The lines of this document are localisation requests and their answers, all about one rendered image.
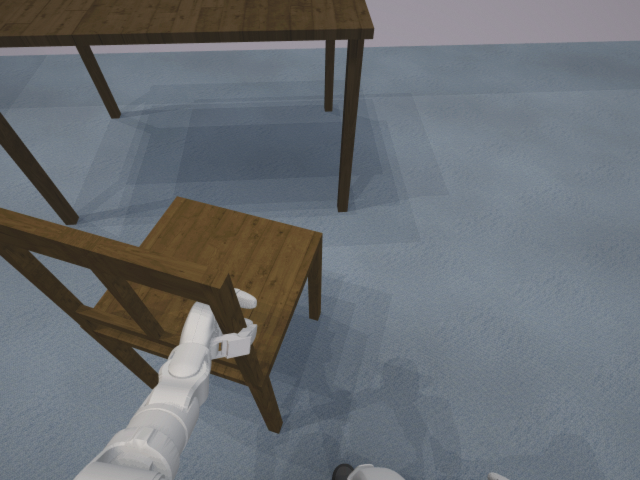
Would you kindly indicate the left robot forearm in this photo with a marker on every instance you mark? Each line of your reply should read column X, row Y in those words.
column 160, row 429

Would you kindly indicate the robot left hand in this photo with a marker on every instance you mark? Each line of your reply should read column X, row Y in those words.
column 201, row 326

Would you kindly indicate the right robot shin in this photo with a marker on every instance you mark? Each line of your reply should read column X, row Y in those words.
column 359, row 468

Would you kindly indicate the chair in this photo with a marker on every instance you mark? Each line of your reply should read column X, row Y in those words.
column 195, row 252

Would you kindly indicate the table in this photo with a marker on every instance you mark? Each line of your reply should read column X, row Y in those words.
column 83, row 23

